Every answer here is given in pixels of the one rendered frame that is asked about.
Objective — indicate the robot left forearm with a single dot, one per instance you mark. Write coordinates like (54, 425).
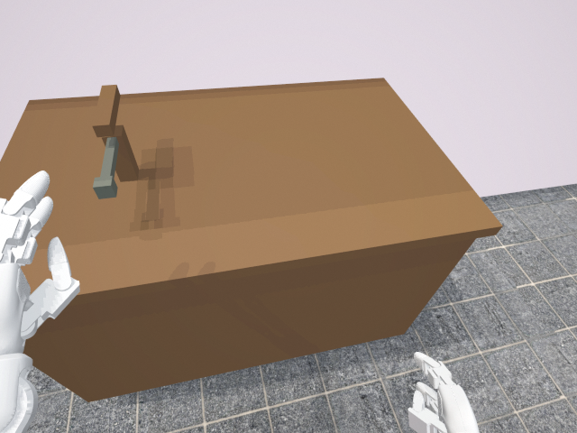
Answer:
(18, 396)

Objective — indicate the robot right hand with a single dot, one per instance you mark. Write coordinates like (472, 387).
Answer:
(450, 410)

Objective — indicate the tap lever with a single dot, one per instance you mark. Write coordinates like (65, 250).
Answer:
(105, 186)

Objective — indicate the counter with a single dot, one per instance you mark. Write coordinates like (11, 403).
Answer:
(251, 225)

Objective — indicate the robot left hand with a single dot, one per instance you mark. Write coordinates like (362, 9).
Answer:
(21, 219)

